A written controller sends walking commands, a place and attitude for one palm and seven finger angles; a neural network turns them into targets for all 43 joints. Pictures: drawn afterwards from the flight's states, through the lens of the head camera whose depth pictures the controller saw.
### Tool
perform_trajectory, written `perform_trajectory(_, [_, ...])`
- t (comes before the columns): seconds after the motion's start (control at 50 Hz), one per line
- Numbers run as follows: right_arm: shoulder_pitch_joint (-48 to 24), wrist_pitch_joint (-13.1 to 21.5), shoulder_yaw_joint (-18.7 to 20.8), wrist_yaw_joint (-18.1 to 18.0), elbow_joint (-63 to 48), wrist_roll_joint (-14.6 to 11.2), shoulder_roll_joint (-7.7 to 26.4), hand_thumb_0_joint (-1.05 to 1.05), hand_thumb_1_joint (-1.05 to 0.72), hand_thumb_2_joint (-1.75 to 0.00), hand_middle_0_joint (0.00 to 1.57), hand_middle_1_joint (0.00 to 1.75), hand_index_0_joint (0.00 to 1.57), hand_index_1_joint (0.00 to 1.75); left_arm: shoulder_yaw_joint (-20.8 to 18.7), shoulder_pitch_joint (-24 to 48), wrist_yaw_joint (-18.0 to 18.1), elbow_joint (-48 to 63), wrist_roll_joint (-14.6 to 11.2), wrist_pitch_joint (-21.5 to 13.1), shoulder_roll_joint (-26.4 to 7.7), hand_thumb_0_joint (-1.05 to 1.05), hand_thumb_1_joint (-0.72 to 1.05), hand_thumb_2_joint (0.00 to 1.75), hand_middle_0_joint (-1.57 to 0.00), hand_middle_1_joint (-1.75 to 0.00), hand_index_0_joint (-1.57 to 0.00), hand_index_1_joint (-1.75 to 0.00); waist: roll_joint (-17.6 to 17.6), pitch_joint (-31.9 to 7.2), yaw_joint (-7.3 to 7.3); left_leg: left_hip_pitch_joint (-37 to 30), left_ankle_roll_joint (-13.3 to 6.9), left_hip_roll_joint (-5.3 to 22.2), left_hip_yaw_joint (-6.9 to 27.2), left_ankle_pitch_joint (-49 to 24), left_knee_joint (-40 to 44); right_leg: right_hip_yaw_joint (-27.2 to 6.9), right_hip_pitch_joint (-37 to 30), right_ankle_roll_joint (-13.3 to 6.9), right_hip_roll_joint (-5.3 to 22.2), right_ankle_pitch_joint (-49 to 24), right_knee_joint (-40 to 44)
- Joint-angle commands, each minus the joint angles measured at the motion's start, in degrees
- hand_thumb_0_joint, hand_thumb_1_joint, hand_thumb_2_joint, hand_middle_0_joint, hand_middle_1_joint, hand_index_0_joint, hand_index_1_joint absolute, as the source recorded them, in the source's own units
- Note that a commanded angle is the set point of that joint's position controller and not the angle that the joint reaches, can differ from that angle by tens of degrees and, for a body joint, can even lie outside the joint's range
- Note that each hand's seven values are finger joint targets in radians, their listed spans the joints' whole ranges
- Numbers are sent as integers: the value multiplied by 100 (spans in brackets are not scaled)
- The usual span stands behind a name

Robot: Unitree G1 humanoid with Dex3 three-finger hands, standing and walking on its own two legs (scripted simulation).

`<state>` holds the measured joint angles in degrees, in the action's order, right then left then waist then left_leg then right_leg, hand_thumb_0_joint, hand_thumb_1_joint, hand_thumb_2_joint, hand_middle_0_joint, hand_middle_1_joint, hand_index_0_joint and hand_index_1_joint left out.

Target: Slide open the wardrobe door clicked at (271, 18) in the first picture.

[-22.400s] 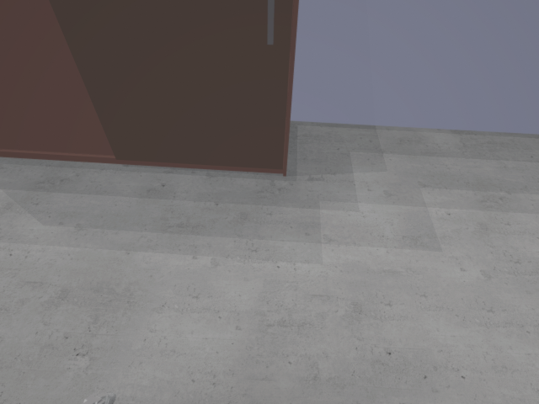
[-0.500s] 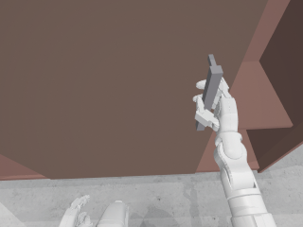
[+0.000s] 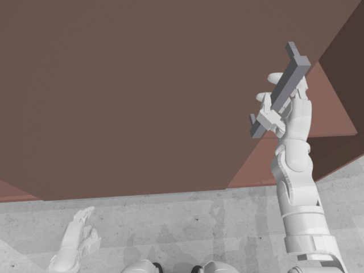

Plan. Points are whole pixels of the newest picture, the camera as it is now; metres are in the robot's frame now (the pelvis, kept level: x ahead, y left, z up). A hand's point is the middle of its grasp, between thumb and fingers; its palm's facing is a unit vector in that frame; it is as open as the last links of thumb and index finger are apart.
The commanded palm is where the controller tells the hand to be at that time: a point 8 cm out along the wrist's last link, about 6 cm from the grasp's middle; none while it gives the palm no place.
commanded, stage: step sideways, sliding the door along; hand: right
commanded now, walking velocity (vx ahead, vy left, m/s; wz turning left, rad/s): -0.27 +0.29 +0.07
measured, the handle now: (270, 97) +0.45 -0.18 +0.09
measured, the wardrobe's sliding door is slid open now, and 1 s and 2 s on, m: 0.48 0.69 0.69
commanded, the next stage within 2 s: stop walking and hold the door there in 1.44 s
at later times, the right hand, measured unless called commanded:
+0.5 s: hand (214, 112) +0.40 -0.06 +0.11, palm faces +0.32 +0.94 -0.09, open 6.4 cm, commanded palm +0.36 -0.03 +0.10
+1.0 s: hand (154, 114) +0.39 +0.06 +0.11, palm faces +0.26 +0.96 -0.04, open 6.3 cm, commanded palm +0.35 +0.09 +0.10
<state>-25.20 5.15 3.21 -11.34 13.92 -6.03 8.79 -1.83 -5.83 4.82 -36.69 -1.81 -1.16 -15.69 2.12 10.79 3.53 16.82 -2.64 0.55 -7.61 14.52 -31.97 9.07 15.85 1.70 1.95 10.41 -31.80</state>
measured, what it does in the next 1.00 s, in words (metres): steps to the left: left foot, then right foot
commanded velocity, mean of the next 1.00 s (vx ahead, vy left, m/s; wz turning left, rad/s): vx -0.16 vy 0.29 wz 0.07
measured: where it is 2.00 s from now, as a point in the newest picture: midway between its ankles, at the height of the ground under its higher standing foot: outside the picture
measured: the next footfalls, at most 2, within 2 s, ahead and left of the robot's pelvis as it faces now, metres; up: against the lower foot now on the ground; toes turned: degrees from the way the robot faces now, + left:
left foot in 0.48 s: +0.07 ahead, +0.26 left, +0.00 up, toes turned +5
right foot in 0.72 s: +0.03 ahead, +0.07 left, +0.00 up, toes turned -11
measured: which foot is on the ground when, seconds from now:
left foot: down 0.00-0.00, up 0.02-0.46, down 0.48-0.72, up 0.74-1.00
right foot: down 0.00-0.48, up 0.50-0.70, down 0.72-1.00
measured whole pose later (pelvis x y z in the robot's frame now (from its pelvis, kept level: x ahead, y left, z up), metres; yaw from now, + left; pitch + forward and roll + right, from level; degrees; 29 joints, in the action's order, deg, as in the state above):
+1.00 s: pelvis +0.00 +0.25 +0.01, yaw +1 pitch -1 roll +6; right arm -24.3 3.2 4.5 -8.8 11.4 -4.6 10.5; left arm 0.4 -8.0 -0.4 -33.0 -0.6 -5.3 -9.1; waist 3.9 12.8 8.1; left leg 24.3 2.3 2.4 -1.9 20.3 -50.0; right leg 7.0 9.7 5.8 15.8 13.6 -25.3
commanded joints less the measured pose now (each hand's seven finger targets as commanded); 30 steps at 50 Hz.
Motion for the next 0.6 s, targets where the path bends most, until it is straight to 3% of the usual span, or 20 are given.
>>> perform_trajectory(0.0, [-2454, 894, -1663, 776, -2168, 339, -619, 0, -90, -90, 45, 140, 45, 140, -235, 117, -230, 992, -13, -349, -512, 0, 90, 90, -20, -30, -20, -30, 579, -3630, -354, 1502, 334, 139, 1300, 2007, -3064, -2643, -3841, -1433, 3302, -7111, 323])
perform_trajectory(0.02, [-2475, 750, -1744, 813, -1909, 404, -781, 0, -90, -90, 45, 140, 45, 140, -267, 236, -362, 1017, -37, -379, -589, 0, 90, 90, -20, -30, -20, -30, 359, -3156, -418, 1845, 322, 53, 1387, 1814, -3380, -2101, -3484, -1393, 3150, -6322, 378])
perform_trajectory(0.04, [-2657, 732, -1946, 851, -2075, 472, -944, 0, -90, -90, 45, 140, 45, 140, -219, 102, -353, 940, 23, -437, -484, 0, 90, 90, -20, -30, -20, -30, 605, -3037, -515, 1923, 358, 135, 1254, 1682, -3494, -1780, -3278, -1192, 3009, -5957, 460])
perform_trajectory(0.06, [-2878, 704, -1889, 851, -2249, 475, -787, 0, -90, -90, 45, 140, 45, 140, -240, 8, -381, 902, 35, -462, -523, 0, 90, 90, -20, -30, -20, -30, 901, -2915, -557, 2132, 383, 202, 1150, 1506, -3557, -1469, -3316, -1023, 2779, -5825, 466])
perform_trajectory(0.08, [-3079, 688, -1826, 854, -2489, 459, -663, 0, -90, -90, 45, 140, 45, 140, -271, 83, -416, 939, 47, -506, -568, 0, 90, 90, -20, -30, -20, -30, 1051, -2881, -503, 2153, 401, 237, 1044, 1342, -3487, -1271, -3276, -878, 2620, -5681, 474])
perform_trajectory(0.1, [-3003, 617, -1796, 872, -2319, 486, -646, 0, -90, -90, 45, 140, 45, 140, -298, 32, -449, 897, 45, -513, -611, 0, 90, 90, -20, -30, -20, -30, 986, -2824, -498, 2201, 418, 186, 875, 1041, -3432, -1004, -3285, -726, 2418, -5485, 480])
perform_trajectory(0.12, [-2884, 528, -1824, 919, -2115, 478, -733, 0, -90, -90, 45, 140, 45, 140, -314, 0, -450, 939, 45, -497, -630, 0, 90, 90, -20, -30, -20, -30, 889, -2814, -499, 2085, 439, 155, 752, 808, -3336, -850, -3135, -647, 2290, -5259, 520])
perform_trajectory(0.18, [-2872, 357, -1771, 1025, -2041, 472, -682, 0, -90, -90, 45, 140, 45, 140, -318, 37, -397, 1090, 63, -531, -602, 0, 90, 90, -20, -30, -20, -30, 1059, -2764, -484, 1590, 522, 83, 435, 323, -2891, -312, -2706, -479, 2007, -4812, 691])
perform_trajectory(0.3, [-2873, 370, -1610, 1002, -1736, 356, -544, 0, -90, -90, 45, 140, 45, 140, -249, -120, -376, 1022, 31, -669, -438, 0, 90, 90, -20, -30, -20, -30, 1751, -2695, -575, 1105, 579, -41, 126, 454, -1607, -327, -2860, -578, 2036, -4795, 607])
perform_trajectory(0.38, [-2681, 495, -1382, 926, -1719, 311, -276, 0, -90, -90, 45, 140, 45, 140, -198, -54, -363, 1004, 7, -708, -399, 0, 90, 90, -20, -30, -20, -30, 1805, -2657, -578, 337, 498, -188, 143, 137, -399, -285, -2665, -448, 2092, -4447, 261])
perform_trajectory(0.4, [-2581, 537, -1326, 911, -1727, 311, -250, 0, -90, -90, 45, 140, 45, 140, -196, -10, -370, 1010, -18, -715, -348, 0, 90, 90, -20, -30, -20, -30, 1603, -2732, -509, -96, 469, -129, 206, -240, 154, -395, -2454, -389, 2050, -4039, -31])
perform_trajectory(0.42, [-2548, 596, -1252, 901, -1850, 345, -125, 0, -90, -90, 45, 140, 45, 140, -174, 22, -380, 1015, -67, -708, -312, 0, 90, 90, -20, -30, -20, -30, 1191, -2843, -439, -658, 439, -33, 248, -1012, 775, -400, -2122, -264, 1824, -3282, -459])
perform_trajectory(0.44, [-2530, 645, -1115, 872, -1944, 409, 166, 0, -90, -90, 45, 140, 45, 140, -116, 44, -351, 1035, -156, -684, -155, 0, 90, 90, -20, -30, -20, -30, 12, -2992, -366, -1381, 271, 522, 667, -3198, 1182, -165, -1403, -240, 1208, -1485, -1274])
perform_trajectory(0.46, [-2380, 641, -839, 791, -1935, 458, 622, 0, -90, -90, 45, 140, 45, 140, -58, 247, -256, 1080, -176, -673, 45, 0, 90, 90, -20, -30, -20, -30, -1533, -3145, -284, -2206, -227, 1578, 1703, -6389, 612, -104, 124, -256, 446, 2009, -2332])
perform_trajectory(0.48, [-1845, 516, -636, 680, -1612, 454, 803, 0, -90, -90, 45, 140, 45, 140, -27, 406, -148, 997, -95, -720, -8, 0, 90, 90, -20, -30, -20, -30, -1599, -3068, -149, -2031, -548, 2006, 2094, -7893, 495, -516, 628, -407, -21, 3229, -3093])
perform_trajectory(0.5, [-1458, 539, -668, 658, -1756, 385, 615, 0, -90, -90, 45, 140, 45, 140, -27, 52, -114, 949, -91, -681, -35, 0, 90, 90, -20, -30, -20, -30, -1853, -3294, -152, -2453, -479, 1995, 1878, -7721, 216, -830, 836, 63, 42, 3255, -3490])
perform_trajectory(0.52, [-1700, 664, -730, 686, -2184, 316, 495, 0, -90, -90, 45, 140, 45, 140, -105, 82, -73, 926, -66, -695, -136, 0, 90, 90, -20, -30, -20, -30, -2240, -3235, -188, -2728, -539, 1846, 2097, -7533, 118, -924, 1091, 106, 141, 3149, -3442])
perform_trajectory(0.54, [-1892, 770, -707, 613, -2374, 277, 366, 0, -90, -90, 45, 140, 45, 140, -3, 219, -27, 825, -71, -713, 2, 0, 90, 90, -20, -30, -20, -30, -1992, -3181, -257, -3192, -729, 1770, 1946, -7605, 6, -907, 1446, 115, 186, 2956, -3095])
perform_trajectory(0.58, [-2100, 909, -705, 465, -2592, 268, 300, 0, -90, -90, 45, 140, 45, 140, 60, 344, -29, 707, -86, -671, -4, 0, 90, 90, -20, -30, -20, -30, -1379, -3105, -340, -3167, -796, 1659, 1712, -7498, -125, -713, 1127, 135, 193, 2588, -1618])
